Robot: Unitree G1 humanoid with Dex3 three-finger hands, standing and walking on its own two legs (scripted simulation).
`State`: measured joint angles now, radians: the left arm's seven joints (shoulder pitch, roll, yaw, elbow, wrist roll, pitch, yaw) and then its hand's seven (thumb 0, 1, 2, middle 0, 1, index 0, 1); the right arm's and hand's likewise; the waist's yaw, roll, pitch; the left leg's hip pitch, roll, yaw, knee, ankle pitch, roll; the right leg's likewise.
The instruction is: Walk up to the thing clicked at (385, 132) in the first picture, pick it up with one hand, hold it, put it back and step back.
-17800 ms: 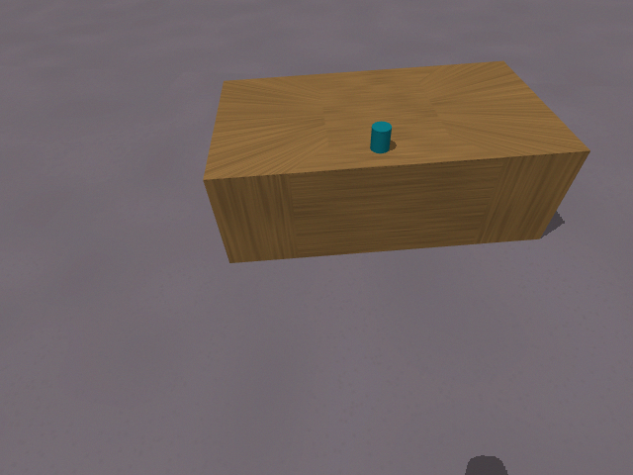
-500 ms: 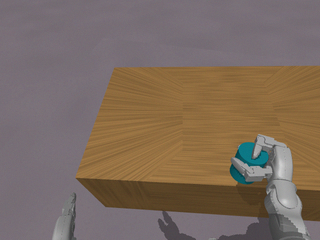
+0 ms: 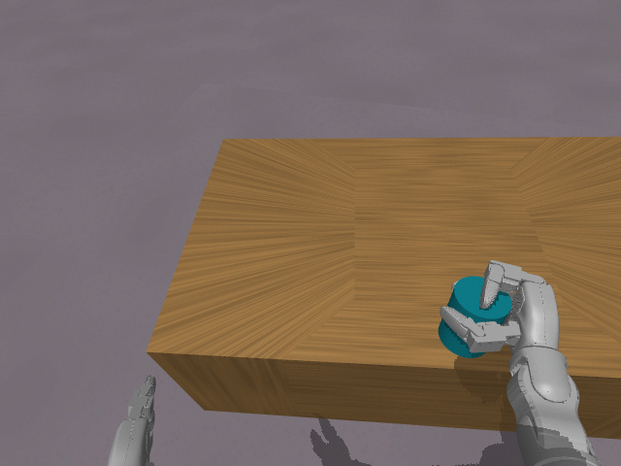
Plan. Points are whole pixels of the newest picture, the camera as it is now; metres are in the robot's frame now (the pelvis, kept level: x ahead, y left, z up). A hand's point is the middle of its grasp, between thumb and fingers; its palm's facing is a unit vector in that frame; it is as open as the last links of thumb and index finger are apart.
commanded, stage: hold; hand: right
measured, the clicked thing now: (472, 317) +0.32 -0.17 +0.00
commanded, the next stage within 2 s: crouch in 0.34 s
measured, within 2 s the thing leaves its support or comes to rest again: neither
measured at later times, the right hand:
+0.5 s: hand (488, 308) +0.32 -0.18 +0.04, palm faces +0.19 +0.98 -0.01, open 5.8 cm
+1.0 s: hand (473, 301) +0.38 -0.20 -0.06, palm faces +0.22 +0.98 -0.01, open 5.9 cm
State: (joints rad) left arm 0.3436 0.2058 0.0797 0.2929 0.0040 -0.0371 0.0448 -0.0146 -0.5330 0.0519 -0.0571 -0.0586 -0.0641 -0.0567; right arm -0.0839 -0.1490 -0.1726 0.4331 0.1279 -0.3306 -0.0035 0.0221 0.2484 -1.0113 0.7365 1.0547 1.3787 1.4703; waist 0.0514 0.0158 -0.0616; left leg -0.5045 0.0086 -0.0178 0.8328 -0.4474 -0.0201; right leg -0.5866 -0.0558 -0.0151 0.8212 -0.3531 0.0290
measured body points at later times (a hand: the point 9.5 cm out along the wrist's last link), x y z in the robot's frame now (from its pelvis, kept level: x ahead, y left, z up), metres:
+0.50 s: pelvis +0.00 +0.00 +0.00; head +0.03 -0.01 +0.45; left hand +0.15 +0.26 -0.05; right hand +0.30 -0.23 +0.04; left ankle -0.02 +0.13 -0.70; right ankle +0.03 -0.14 -0.70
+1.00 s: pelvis -0.02 +0.00 -0.04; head +0.08 -0.04 +0.39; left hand +0.14 +0.26 -0.05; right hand +0.36 -0.25 -0.05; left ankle -0.02 +0.13 -0.70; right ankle +0.03 -0.14 -0.70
